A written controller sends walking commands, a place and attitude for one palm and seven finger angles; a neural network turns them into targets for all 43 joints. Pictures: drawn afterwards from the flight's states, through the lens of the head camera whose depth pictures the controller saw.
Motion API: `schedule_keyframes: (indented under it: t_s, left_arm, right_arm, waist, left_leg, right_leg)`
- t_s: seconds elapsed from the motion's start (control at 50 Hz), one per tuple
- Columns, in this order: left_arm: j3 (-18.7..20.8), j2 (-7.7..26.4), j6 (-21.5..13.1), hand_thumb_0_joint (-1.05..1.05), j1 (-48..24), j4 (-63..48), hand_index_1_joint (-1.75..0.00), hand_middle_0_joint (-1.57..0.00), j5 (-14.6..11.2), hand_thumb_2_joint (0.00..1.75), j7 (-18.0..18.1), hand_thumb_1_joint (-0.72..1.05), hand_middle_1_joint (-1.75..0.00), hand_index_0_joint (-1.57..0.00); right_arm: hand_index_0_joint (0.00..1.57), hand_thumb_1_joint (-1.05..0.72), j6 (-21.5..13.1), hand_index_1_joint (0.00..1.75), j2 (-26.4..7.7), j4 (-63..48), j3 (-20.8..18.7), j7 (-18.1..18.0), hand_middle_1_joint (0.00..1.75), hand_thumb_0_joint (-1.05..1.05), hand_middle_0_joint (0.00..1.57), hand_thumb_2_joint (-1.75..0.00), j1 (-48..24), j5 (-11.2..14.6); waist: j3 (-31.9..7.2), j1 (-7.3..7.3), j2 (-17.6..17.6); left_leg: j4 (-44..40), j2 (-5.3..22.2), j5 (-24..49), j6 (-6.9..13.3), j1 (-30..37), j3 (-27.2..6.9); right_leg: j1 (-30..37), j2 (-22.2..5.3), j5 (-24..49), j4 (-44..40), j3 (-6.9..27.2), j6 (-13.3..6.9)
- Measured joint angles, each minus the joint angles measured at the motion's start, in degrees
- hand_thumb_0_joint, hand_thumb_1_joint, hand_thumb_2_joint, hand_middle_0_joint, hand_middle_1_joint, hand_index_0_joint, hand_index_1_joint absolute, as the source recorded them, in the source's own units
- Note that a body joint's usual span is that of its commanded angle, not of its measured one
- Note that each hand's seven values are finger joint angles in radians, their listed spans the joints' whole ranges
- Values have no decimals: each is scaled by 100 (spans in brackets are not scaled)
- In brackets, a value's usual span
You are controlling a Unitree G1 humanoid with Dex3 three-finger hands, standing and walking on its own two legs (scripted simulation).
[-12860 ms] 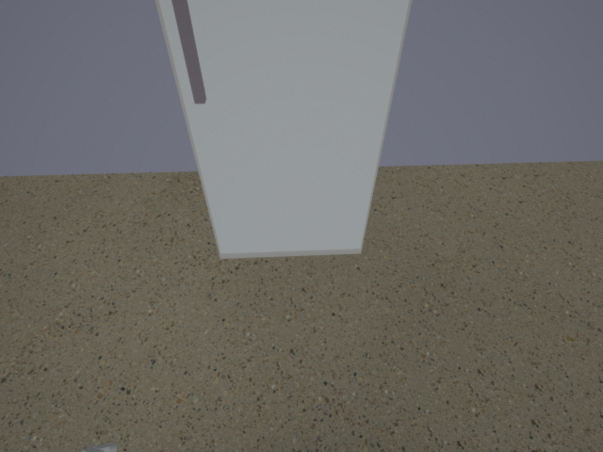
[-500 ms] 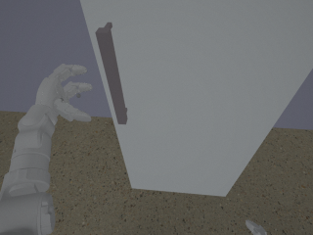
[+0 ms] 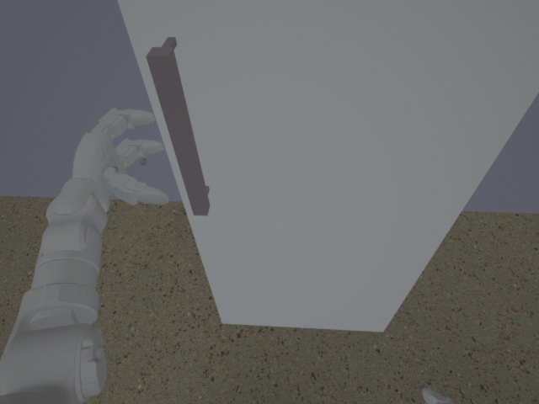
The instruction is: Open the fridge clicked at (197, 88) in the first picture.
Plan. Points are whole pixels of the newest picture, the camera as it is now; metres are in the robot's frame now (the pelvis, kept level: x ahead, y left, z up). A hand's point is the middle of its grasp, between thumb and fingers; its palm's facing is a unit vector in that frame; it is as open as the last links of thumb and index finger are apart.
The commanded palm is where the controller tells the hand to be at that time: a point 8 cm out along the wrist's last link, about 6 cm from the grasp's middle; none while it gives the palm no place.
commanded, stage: move the hooked fingers beside the handle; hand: left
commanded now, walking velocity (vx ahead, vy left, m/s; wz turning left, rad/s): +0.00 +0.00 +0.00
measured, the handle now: (188, 139) +0.48 +0.14 +0.16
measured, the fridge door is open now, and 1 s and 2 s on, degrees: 0 0 0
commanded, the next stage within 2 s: feel for the door with the fingertips in 0.50 s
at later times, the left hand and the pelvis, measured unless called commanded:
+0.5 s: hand (142, 157) +0.42 +0.19 +0.17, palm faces -0.03 -1.00 -0.01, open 14.0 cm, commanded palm +0.39 +0.24 +0.17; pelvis +0.00 +0.00 +0.00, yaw +1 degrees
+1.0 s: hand (161, 164) +0.41 +0.16 +0.17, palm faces -0.04 -1.00 +0.01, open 14.0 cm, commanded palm +0.39 +0.22 +0.17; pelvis +0.00 +0.00 +0.00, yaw +0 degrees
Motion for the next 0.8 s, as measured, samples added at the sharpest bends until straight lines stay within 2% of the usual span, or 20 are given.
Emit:
schedule_keyframes:
  t_s: [0.22, 0.44, 0.56, 0.64, 0.8]
  left_arm:
    - [-139, -21, 147, -1, -100, 48, -120, -30, -62, 30, 8, -50, -120, -30]
    - [-71, 101, -77, -1, -300, 342, -120, -30, -42, 30, -71, -50, -120, -30]
    - [-92, 77, -14, -1, -321, 453, -120, -30, -59, 30, -101, -50, -120, -30]
    - [10, 96, -50, -1, -166, 301, -120, -30, -34, 30, -68, -50, -120, -30]
    - [-167, -71, 57, -1, -30, -83, -120, -30, -103, 30, -18, -50, -120, -30]
  right_arm:
    - [20, -91, 22, 30, 4, -26, 35, -28, 30, 1, 21, -90, -172, 36]
    - [20, -91, 18, 30, -5, -38, 44, -36, 30, 1, 21, -90, -169, 29]
    - [20, -91, 73, 30, -35, 4, 33, -23, 30, 1, 21, -90, -80, 36]
    - [20, -91, 83, 30, -26, -25, 22, -22, 30, 1, 21, -90, -39, 26]
    - [20, -91, 64, 30, -5, 4, -1, -4, 30, 2, 21, -90, -10, 40]
  waist:
    - [-23, 70, 7]
    - [2, 40, -26]
    - [-31, 26, -13]
    - [-18, -3, -12]
    - [-25, 57, -19]
  left_leg:
    - [-30, -4, 32, -19, 35, -62]
    - [2, 15, 33, -35, -33, -76]
    - [28, 7, 12, -26, -67, -74]
    - [4, 16, 9, -22, -31, -38]
    - [-4, 5, 0, -12, 17, -44]
  right_leg:
    - [61, 3, 11, -36, -60, -19]
    - [-5, 23, 12, -8, -69, -38]
    - [-38, 14, -8, 17, -66, -28]
    - [-18, 22, 2, -4, -29, -25]
    - [49, 14, 9, -45, -32, -12]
